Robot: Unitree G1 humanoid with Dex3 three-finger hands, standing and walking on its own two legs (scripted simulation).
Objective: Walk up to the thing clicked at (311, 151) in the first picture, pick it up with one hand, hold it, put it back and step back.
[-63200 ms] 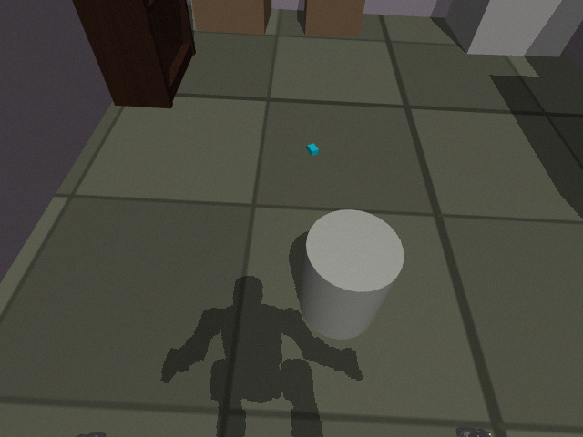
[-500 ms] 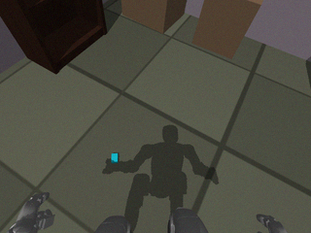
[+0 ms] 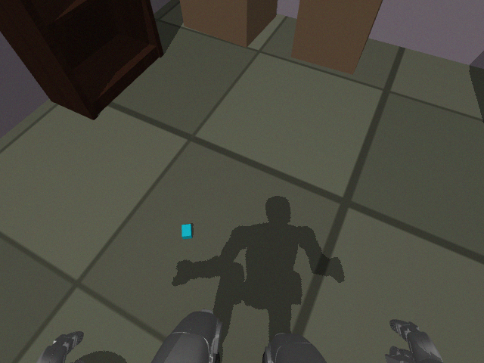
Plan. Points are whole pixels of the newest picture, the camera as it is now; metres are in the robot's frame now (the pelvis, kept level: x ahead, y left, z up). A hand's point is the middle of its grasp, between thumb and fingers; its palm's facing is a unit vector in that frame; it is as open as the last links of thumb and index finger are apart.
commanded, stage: step back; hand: left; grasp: from above
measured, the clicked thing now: (186, 231) +0.59 +0.23 -0.74
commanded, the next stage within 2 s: none
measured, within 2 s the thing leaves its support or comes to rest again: neither
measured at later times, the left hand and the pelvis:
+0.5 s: hand out of the picture -0.05 +0.28 -0.15, palm faces +0.02 -0.93 -0.37, open 7.4 cm; pelvis -0.15 +0.00 +0.00, yaw +1 degrees
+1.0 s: hand out of the picture -0.20 +0.27 -0.14, palm faces +0.07 -0.91 -0.40, open 7.4 cm; pelvis -0.33 -0.01 -0.01, yaw +4 degrees
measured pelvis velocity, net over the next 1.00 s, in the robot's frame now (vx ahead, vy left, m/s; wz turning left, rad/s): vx -0.33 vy -0.01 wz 0.08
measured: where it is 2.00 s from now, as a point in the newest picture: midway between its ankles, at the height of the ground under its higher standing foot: outside the picture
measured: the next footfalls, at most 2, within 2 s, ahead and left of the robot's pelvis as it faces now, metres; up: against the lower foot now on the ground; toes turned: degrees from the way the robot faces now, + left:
left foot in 0.22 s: -0.05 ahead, +0.13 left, +0.00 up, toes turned +1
right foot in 0.58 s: -0.17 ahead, -0.14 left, +0.00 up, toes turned +2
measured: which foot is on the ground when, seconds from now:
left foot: up 0.00-0.20, down 0.22-0.60, up 0.62-0.90, down 0.92-1.00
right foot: down 0.00-0.24, up 0.26-0.56, down 0.58-0.92, up 0.94-1.00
